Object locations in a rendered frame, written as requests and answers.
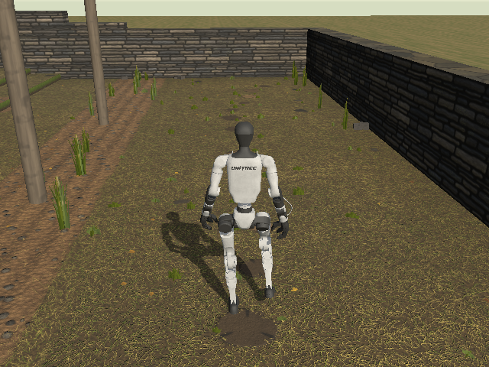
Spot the robot right hand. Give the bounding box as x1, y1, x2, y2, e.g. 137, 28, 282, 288
271, 220, 289, 239

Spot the robot left hand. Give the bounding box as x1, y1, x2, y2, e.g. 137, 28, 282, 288
200, 213, 218, 230

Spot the right robot foot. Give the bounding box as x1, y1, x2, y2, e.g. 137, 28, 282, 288
264, 285, 276, 298

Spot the robot right forearm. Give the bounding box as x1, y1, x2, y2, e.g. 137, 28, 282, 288
273, 186, 288, 222

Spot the right robot shin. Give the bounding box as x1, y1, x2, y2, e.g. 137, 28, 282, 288
261, 237, 273, 289

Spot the robot right upper arm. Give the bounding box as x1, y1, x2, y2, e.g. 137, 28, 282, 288
261, 154, 280, 198

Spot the robot left forearm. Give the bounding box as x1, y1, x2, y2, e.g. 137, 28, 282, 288
202, 185, 216, 216

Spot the robot left upper arm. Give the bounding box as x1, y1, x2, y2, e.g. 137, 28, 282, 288
208, 154, 228, 196

